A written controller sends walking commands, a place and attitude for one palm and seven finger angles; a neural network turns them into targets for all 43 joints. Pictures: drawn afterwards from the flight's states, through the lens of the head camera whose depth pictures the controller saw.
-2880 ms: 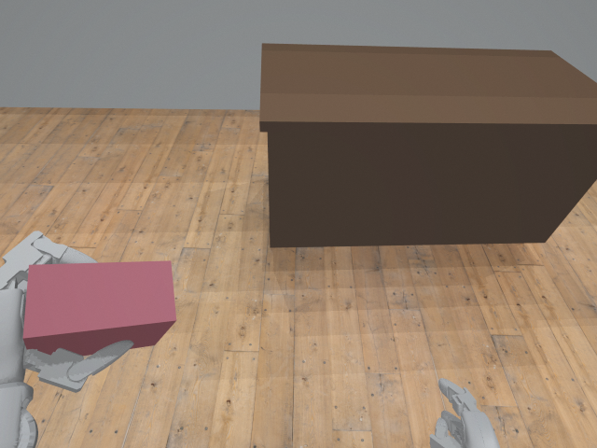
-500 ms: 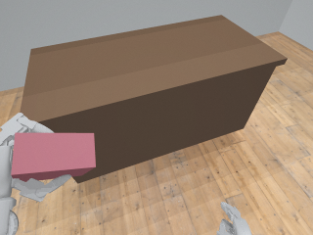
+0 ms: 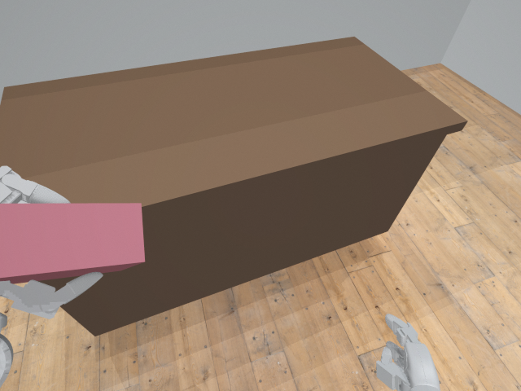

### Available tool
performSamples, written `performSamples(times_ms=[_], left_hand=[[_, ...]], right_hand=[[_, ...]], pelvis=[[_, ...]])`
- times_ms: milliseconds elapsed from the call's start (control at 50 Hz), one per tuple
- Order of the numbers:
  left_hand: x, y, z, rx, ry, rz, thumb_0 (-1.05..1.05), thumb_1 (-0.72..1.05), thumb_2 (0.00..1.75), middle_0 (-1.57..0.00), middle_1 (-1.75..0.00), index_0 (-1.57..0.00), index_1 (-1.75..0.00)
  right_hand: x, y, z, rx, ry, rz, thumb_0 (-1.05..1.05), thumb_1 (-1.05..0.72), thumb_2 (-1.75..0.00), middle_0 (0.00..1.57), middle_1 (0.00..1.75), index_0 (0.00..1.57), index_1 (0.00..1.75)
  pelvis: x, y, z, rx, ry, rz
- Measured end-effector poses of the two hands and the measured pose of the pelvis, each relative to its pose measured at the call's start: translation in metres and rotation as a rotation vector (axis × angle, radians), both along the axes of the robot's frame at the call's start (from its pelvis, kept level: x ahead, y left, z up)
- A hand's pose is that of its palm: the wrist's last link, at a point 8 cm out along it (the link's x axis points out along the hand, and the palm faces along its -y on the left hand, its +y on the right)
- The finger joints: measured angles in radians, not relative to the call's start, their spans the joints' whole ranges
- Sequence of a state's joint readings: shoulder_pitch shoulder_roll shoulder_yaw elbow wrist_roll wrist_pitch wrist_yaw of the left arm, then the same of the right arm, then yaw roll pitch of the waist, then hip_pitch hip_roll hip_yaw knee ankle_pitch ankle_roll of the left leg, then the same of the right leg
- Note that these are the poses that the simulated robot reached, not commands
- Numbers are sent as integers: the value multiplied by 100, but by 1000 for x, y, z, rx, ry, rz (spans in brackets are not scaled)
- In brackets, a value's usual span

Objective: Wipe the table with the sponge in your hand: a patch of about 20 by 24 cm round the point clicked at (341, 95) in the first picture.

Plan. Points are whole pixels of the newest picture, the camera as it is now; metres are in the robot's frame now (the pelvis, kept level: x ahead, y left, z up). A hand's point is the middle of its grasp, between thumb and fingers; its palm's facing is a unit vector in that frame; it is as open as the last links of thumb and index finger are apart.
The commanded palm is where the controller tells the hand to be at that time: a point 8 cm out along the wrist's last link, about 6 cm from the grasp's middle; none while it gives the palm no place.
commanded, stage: take the last steps up to it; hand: left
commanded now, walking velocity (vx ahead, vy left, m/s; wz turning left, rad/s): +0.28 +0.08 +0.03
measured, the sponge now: (92, 242) +0.24 +0.20 +0.17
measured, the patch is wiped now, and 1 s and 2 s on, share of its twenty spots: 0.00 0.00 0.00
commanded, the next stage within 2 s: come to a stop and stand still in 0.94 s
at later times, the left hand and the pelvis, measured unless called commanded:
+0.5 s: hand (118, 192) +0.30 +0.19 +0.18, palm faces +0.38 -0.79 -0.49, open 10.5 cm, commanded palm +0.24 +0.24 +0.19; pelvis +0.09 -0.04 +0.02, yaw +2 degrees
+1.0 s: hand (93, 166) +0.34 +0.24 +0.19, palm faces +0.43 -0.77 -0.47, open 10.5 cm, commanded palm +0.29 +0.27 +0.19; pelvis +0.14 -0.01 +0.01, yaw +2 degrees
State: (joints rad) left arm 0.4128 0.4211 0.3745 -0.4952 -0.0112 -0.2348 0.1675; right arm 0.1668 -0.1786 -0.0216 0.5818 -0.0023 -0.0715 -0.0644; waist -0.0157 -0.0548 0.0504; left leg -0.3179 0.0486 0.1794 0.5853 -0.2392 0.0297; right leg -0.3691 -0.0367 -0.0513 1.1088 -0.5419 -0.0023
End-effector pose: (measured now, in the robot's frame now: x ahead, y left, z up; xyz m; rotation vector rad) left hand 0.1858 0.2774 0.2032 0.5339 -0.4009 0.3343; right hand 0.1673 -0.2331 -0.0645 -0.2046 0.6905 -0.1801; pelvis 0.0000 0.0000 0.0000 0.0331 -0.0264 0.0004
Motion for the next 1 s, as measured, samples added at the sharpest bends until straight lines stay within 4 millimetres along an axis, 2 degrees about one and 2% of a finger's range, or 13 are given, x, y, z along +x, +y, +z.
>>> performSamples(times_ms=[80,140,220,300,360,440,540,660,780,840,900,1000], left_hand=[[12,-2,7,5,25,21,-1,-52,100,-68,-136,-69,-136],[14,-13,8,6,56,33,-1,-52,100,-68,-136,-69,-136],[20,-32,2,26,94,68,-1,-52,100,-68,-136,-69,-136],[35,-44,-10,-12,113,106,-1,-52,100,-68,-136,-69,-136],[50,-47,-11,-39,134,112,-1,-52,100,-68,-136,-69,-136],[68,-49,-5,-11,152,80,-1,-52,100,-68,-136,-69,-136],[82,-44,3,17,123,27,-1,-52,100,-68,-136,-69,-136],[95,-14,-1,-8,13,14,0,-52,100,-68,-136,-69,-136],[113,12,-8,-58,16,66,-1,-52,100,-68,-136,-69,-136],[114,9,-5,-70,30,61,-1,-52,100,-68,-136,-69,-136],[113,1,0,-56,49,46,-1,-52,100,-68,-136,-69,-136],[112,-6,4,14,94,82,-1,-52,100,-68,-136,-69,-136]], right_hand=[[10,18,-1,77,0,20,1,-90,-90,20,29,20,30],[13,21,-9,114,26,36,1,-90,-89,20,30,20,30],[20,10,-29,134,76,58,1,-90,-89,20,30,20,30],[31,-16,-48,96,155,80,1,-90,-89,20,30,20,30],[42,-37,-41,53,183,67,1,-90,-89,20,30,20,30],[60,-58,-21,5,158,27,1,-90,-89,20,30,20,30],[83,-67,2,-55,103,4,1,-90,-90,19,29,20,30],[110,-45,10,-101,41,-16,1,-90,-90,19,29,20,30],[125,5,9,-5,14,32,1,-90,-90,19,29,20,30],[128,27,6,47,18,71,1,-90,-90,20,29,20,30],[129,39,-1,83,30,102,1,-90,-89,20,30,20,30],[133,39,-20,116,68,127,1,-90,-89,20,30,20,30]], pelvis=[[13,-5,7,-18,13,-8],[25,-13,10,-25,20,-8],[43,-30,3,-18,17,8],[56,-43,-1,-15,8,33],[66,-46,6,0,11,31],[79,-47,16,9,22,37],[95,-39,17,2,27,32],[118,-15,2,-19,6,22],[127,-5,7,-45,4,28],[130,-3,11,-50,11,30],[133,-3,12,-47,18,37],[141,-12,8,-26,29,42]])
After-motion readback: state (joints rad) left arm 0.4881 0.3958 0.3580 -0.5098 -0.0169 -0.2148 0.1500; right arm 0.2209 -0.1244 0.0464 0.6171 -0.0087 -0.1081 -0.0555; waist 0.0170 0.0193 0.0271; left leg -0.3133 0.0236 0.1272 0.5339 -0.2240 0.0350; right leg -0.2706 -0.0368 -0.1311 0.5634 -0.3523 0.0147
